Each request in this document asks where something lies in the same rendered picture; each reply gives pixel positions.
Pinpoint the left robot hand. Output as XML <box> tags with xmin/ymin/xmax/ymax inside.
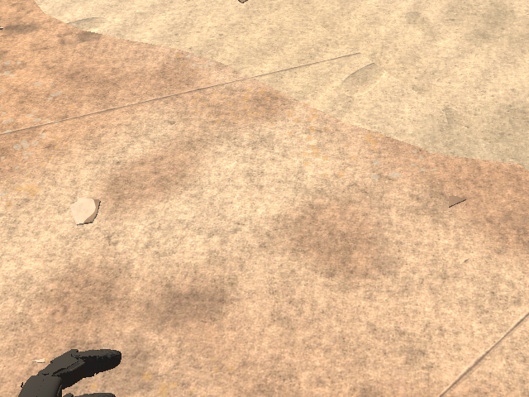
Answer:
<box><xmin>18</xmin><ymin>349</ymin><xmax>122</xmax><ymax>397</ymax></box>

